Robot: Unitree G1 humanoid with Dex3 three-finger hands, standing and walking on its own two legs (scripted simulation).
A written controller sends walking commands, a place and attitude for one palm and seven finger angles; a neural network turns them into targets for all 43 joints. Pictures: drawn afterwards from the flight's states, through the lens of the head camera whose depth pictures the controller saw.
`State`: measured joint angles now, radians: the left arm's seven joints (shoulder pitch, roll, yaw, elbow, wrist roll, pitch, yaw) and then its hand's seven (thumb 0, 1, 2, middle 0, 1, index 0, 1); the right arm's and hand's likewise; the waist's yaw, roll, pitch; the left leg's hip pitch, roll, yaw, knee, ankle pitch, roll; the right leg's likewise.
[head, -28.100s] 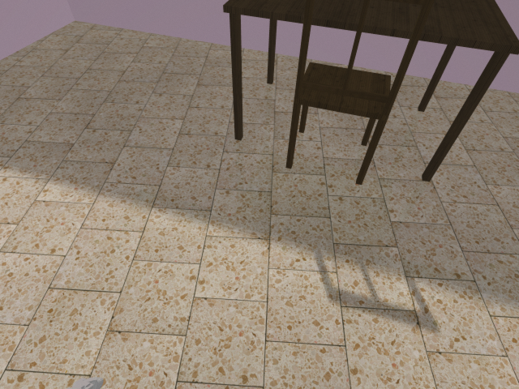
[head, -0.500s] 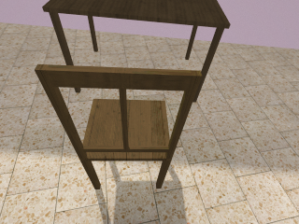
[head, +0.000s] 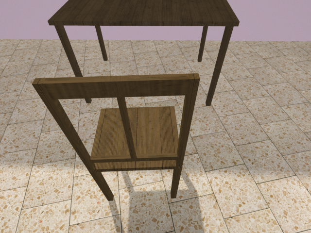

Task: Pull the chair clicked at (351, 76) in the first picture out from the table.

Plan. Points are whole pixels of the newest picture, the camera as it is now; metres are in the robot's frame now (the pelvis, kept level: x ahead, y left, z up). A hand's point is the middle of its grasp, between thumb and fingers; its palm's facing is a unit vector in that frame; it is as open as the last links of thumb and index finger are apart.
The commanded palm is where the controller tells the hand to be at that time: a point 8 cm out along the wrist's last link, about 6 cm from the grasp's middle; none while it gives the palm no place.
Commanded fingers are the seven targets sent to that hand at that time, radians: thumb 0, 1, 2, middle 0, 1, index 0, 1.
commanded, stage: let the arm hang, fingers relaxed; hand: left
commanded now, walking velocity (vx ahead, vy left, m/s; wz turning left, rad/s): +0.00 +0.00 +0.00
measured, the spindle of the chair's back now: (128, 131) +0.45 +0.13 -0.06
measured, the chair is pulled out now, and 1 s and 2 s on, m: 0.70 0.70 0.70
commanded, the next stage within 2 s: look to check the result in 0.28 s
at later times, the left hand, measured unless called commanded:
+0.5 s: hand out of the picture +0.00 +0.15 -0.17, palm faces +0.03 -0.98 -0.18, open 7.3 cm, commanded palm none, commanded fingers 0.00 0.90 0.90 -0.20 -0.30 -0.20 -0.30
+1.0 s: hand out of the picture +0.00 +0.15 -0.17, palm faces +0.03 -0.98 -0.18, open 7.3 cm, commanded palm none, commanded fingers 0.00 0.90 0.90 -0.20 -0.30 -0.20 -0.30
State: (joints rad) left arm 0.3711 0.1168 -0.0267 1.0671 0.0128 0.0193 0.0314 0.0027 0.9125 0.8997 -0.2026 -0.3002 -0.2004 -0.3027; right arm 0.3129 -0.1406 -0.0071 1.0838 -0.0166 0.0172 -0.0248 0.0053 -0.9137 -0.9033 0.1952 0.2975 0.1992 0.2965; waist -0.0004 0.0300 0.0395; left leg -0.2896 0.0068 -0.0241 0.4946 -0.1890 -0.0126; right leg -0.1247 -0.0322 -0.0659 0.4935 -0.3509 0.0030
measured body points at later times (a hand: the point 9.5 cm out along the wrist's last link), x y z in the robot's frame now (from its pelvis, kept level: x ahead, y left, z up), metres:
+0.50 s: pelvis +0.01 -0.02 +0.00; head +0.03 -0.02 +0.45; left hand +0.00 +0.20 -0.15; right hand +0.00 -0.23 -0.16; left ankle +0.05 +0.13 -0.74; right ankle -0.05 -0.12 -0.74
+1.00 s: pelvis +0.01 -0.01 +0.00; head +0.03 -0.02 +0.45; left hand +0.00 +0.20 -0.15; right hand +0.00 -0.23 -0.16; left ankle +0.05 +0.13 -0.74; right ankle -0.05 -0.12 -0.74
